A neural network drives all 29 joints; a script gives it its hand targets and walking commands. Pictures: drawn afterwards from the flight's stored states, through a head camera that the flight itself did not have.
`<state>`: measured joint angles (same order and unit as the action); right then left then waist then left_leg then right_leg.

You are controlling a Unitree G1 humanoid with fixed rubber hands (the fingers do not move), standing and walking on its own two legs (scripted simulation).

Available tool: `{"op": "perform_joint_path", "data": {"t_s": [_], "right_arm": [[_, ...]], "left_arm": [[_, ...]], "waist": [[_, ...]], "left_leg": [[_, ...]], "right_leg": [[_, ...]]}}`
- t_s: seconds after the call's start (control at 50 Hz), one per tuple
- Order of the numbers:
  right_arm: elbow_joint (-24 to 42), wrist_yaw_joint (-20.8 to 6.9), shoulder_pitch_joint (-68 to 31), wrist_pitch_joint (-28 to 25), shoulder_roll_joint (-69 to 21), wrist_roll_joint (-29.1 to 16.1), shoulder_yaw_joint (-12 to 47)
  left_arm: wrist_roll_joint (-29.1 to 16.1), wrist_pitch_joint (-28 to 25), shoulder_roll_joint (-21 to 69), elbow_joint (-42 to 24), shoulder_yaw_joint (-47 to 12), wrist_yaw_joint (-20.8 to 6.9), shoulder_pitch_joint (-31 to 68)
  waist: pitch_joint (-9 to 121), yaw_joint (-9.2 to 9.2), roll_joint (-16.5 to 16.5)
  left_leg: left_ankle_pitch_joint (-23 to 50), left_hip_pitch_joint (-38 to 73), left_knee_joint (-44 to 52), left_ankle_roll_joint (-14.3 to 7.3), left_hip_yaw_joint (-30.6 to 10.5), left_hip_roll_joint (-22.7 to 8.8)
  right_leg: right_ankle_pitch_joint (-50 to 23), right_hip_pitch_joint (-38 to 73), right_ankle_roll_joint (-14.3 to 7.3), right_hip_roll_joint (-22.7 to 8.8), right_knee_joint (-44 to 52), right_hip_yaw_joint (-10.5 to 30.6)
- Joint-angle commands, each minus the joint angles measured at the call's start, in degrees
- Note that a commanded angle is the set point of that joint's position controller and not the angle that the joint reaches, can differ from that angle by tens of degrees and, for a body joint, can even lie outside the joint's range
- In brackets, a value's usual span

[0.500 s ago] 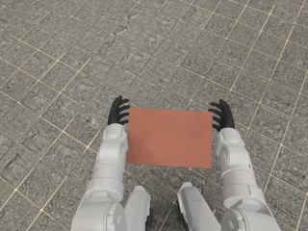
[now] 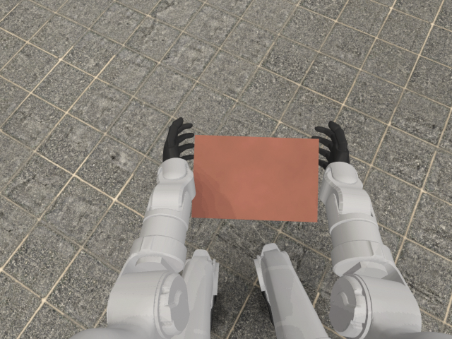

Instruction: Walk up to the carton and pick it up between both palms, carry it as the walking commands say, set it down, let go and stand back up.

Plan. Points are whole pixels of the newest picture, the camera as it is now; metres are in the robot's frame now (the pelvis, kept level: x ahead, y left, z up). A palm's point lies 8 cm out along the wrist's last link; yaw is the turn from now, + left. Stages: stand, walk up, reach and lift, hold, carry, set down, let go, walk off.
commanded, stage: set down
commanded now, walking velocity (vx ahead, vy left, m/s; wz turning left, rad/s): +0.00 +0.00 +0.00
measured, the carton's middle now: (251, 178) +0.40 -0.05 -0.15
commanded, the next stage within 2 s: none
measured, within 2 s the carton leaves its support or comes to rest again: neither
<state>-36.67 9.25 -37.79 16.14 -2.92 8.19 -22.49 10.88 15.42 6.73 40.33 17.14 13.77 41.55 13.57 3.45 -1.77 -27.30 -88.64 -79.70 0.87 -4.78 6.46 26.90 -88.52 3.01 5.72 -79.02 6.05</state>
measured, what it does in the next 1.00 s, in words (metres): lowers itself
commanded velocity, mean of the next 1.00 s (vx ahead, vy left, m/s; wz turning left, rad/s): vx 0.00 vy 0.00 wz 0.00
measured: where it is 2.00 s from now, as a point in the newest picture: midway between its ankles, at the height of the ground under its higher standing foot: (240, 311)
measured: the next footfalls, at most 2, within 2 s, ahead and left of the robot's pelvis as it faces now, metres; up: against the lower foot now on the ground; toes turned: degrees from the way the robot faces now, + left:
none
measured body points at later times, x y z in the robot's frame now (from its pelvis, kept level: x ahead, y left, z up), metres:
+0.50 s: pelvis -0.02 -0.01 -0.07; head +0.23 -0.01 +0.31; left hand +0.46 +0.09 -0.15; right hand +0.42 -0.20 -0.16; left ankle +0.07 +0.11 -0.57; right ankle +0.07 -0.13 -0.57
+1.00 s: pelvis -0.04 +0.00 -0.14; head +0.26 -0.01 +0.21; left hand +0.48 +0.10 -0.24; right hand +0.44 -0.20 -0.24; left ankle +0.07 +0.11 -0.57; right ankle +0.07 -0.13 -0.57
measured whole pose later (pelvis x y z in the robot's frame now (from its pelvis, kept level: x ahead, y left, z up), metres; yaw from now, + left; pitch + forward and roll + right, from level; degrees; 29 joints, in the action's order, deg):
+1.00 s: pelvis -0.04 +0.00 -0.14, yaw +0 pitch +43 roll -1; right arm -39.6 9.7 -56.9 15.9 3.1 5.1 -22.5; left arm 6.8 14.6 -1.6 45.9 16.1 13.9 62.5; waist 3.1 3.7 -2.3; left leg -30.7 -117.9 -106.2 3.5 -5.2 9.5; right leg 30.6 -117.5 4.5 7.8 -105.4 4.4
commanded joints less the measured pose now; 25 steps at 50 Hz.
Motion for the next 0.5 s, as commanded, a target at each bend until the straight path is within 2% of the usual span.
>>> {"op": "perform_joint_path", "data": {"t_s": [0.0,0.02,0.04,0.06,0.08,0.1,0.12,0.14,0.16,0.18,0.2,0.22,0.24,0.26,0.28,0.3,0.32,0.34,0.36,0.38,0.4,0.42,0.44,0.46,0.48], "right_arm": [[3.27,-21.72,-39.67,-2.52,-53.21,-6.64,28.96],[3.81,-21.35,-40.03,-2.16,-55.77,-7.42,30.32],[3.13,-21.35,-39.63,-2.21,-54.57,-6.81,29.96],[3.28,-21.16,-41.41,-2.07,-53.93,-6.78,29.61],[5.45,-21.86,-43.2,-2.28,-55.39,-8.8,32.25],[3.94,-21.36,-40.85,-2.56,-52.54,-8.04,30.73],[5.54,-21.15,-41.6,-2.6,-51.44,-7.74,29.98],[0.97,-20.83,-39.86,-2.06,-53.45,-7.11,29.08],[6.49,-20.87,-45.52,-3.27,-52.94,-9.56,31.09],[4.23,-20.81,-44.08,-2.44,-52.32,-9.04,31.35],[6.55,-20.57,-46.2,-2.77,-52.38,-9.38,32.51],[7.7,-20.08,-46.98,-2.97,-52.76,-8.9,32.65],[5.63,-19.98,-44.82,-2.53,-52.3,-9.17,30.96],[8.45,-19.54,-48.55,-3.19,-50.88,-9.81,32.98],[8.86,-19.13,-46.76,-3.39,-51.95,-9.46,33.73],[7.04,-19.2,-46.96,-2.87,-51.73,-10.02,32.48],[5.08,-19.2,-43.63,-2.88,-52.24,-8.5,30.25],[7.09,-19.07,-47.26,-3.32,-51.94,-10.43,32.93],[5.4,-19.33,-47.59,-3.24,-52.07,-9.78,32.25],[5.21,-19.27,-48.21,-3.16,-50.34,-9.61,31.66],[4.69,-19.48,-48.45,-3.07,-50.26,-9.15,31.05],[6.15,-19.11,-50.34,-3.39,-49.76,-8.94,31.34],[4.81,-18.98,-50.07,-2.98,-51.15,-8.7,30.89],[7.54,-18.67,-52.95,-3.38,-51.69,-10.39,33.41],[4.65,-18.54,-51.65,-3.07,-49.31,-9.54,31.71]], "left_arm": [[-8.37,-2.52,55.47,-1.83,-30.61,-21.36,37.11],[-7.6,-2.15,56.53,0.74,-29.08,-21.01,33.59],[-7.65,-2.46,55.24,1.14,-29.0,-20.62,34.12],[-5.66,-1.94,55.35,3.2,-27.11,-20.42,31.34],[-6.83,-2.56,55.85,2.1,-27.89,-20.0,30.25],[-8.37,-3.15,54.91,-2.58,-31.14,-19.61,36.44],[-7.52,-2.33,56.32,-1.01,-30.65,-20.18,34.95],[-8.01,-2.96,53.72,-2.33,-29.39,-19.92,37.97],[-7.88,-3.33,54.18,-1.4,-30.2,-19.32,37.24],[-8.85,-3.4,52.42,-3.08,-29.84,-19.19,39.03],[-8.15,-3.23,52.46,-2.38,-29.94,-19.07,37.92],[-9.23,-3.44,52.89,-2.93,-30.44,-19.09,38.69],[-9.19,-3.22,53.41,-2.9,-30.53,-19.29,40.61],[-8.82,-3.14,54.04,-1.62,-29.54,-19.37,38.36],[-8.21,-2.97,55.32,2.73,-28.06,-19.14,32.89],[-8.83,-3.13,51.64,0.4,-29.1,-19.1,38.5],[-9.04,-3.08,54.26,-1.16,-30.74,-18.96,38.42],[-8.91,-3.52,51.29,-0.66,-29.97,-19.05,38.97],[-8.52,-3.61,52.94,-2.38,-29.96,-18.93,40.39],[-7.49,-3.27,52.33,2.79,-27.42,-18.66,37.64],[-8.01,-3.23,52.49,0.53,-27.45,-18.64,40.18],[-8.52,-3.7,50.72,-1.79,-29.03,-18.63,42.05],[-9.45,-3.74,51.17,-2.35,-28.74,-18.6,44.55],[-9.45,-4.04,49.18,-2.49,-28.62,-18.81,45.74],[-9.23,-3.6,50.19,-2.35,-28.79,-18.5,47.09]], "waist": [[54.65,5.01,-2.22],[53.29,4.03,-0.42],[51.94,4.28,3.17],[50.79,2.54,0.04],[54.01,0.43,0.47],[55.51,4.72,-0.64],[56.51,4.39,-3.39],[53.35,3.68,-2.85],[56.7,1.6,-4.99],[55.92,2.6,-0.99],[57.98,1.51,-2.03],[57.78,3.66,2.87],[57.44,3.89,-2.38],[55.75,3.19,-0.7],[59.53,2.43,0.43],[56.52,2.94,-1.07],[58.62,5.77,-2.35],[58.67,3.22,-0.76],[58.36,1.93,-1.17],[53.12,1.7,-1.66],[55.1,1.61,-0.94],[59.02,3.01,-0.2],[60.06,3.22,-0.14],[61.15,1.16,2.62],[59.26,2.18,-0.53]], "left_leg": [[15.78,25.59,5.68,1.09,4.55,3.82],[14.21,26.24,5.11,0.84,5.56,3.86],[14.84,24.48,4.78,0.65,3.94,3.97],[13.14,24.72,4.95,0.53,4.46,3.67],[16.77,29.02,5.12,0.04,3.43,3.49],[15.39,28.87,3.87,0.81,3.29,3.38],[15.92,28.11,3.52,1.08,4.03,3.78],[13.33,24.56,2.45,1.56,4.91,3.69],[16.92,25.46,1.09,1.1,4.95,3.95],[15.67,25.91,1.02,0.96,4.51,4.02],[16.7,24.5,0.3,0.93,5.12,4.17],[14.17,22.19,0.29,0.42,4.33,4.6],[14.33,22.56,-0.12,1.03,5.2,4.14],[15.17,21.78,-0.74,0.35,4.54,4.29],[16.78,21.46,-2.14,0.41,4.87,4.8],[14.11,20.32,-1.79,0.39,5.1,4.43],[13.71,21.52,-1.88,0.91,4.82,4.57],[14.54,18.45,-3.48,0.81,5.5,4.25],[14.85,19.47,-3.28,0.91,5.43,4.51],[15.3,17.99,-2.76,0.72,4.94,4.52],[11.95,18.03,-3.13,1.27,6.13,4.82],[13.21,15.99,-5.23,1.35,5.69,4.63],[11.8,16.73,-5.9,0.98,6.24,4.74],[13.68,13.08,-6.73,0.79,6.26,4.87],[10.93,12.45,-7.46,1.32,7.33,4.67]], "right_leg": [[-19.88,25.18,-0.8,3.58,5.76,-7.78],[-18.0,26.26,-0.21,3.4,6.22,-7.63],[-18.51,22.51,0.41,3.69,4.84,-8.65],[-16.22,23.13,-0.34,3.16,5.12,-7.81],[-18.13,21.4,0.68,3.34,3.19,-8.87],[-17.91,20.09,-0.05,3.98,2.6,-9.37],[-18.02,20.53,-0.48,3.95,3.02,-9.07],[-17.15,22.49,-0.66,3.23,3.12,-7.69],[-19.85,19.5,-0.21,3.67,0.82,-7.66],[-18.18,20.91,0.16,3.7,1.37,-8.64],[-19.93,22.25,0.35,3.82,-0.08,-8.6],[-18.18,23.23,0.6,4.25,-0.14,-9.41],[-19.12,22.25,0.13,4.15,-0.09,-8.57],[-18.79,20.78,0.57,3.63,-0.53,-8.55],[-20.89,23.66,0.68,3.78,-1.42,-8.32],[-18.99,21.7,1.06,3.82,-1.67,-8.43],[-18.17,20.73,0.38,4.15,-2.37,-9.4],[-20.44,21.33,0.89,3.81,-3.62,-8.64],[-19.58,19.57,0.65,3.95,-3.65,-8.6],[-18.93,16.77,1.07,3.83,-3.39,-9.04],[-15.54,17.55,0.62,4.14,-3.21,-9.32],[-18.17,18.32,0.87,4.2,-5.75,-9.79],[-16.7,19.86,0.53,3.84,-5.35,-8.78],[-19.71,21.02,1.31,4.08,-6.8,-9.21],[-16.63,19.26,0.22,4.1,-5.93,-8.23]]}}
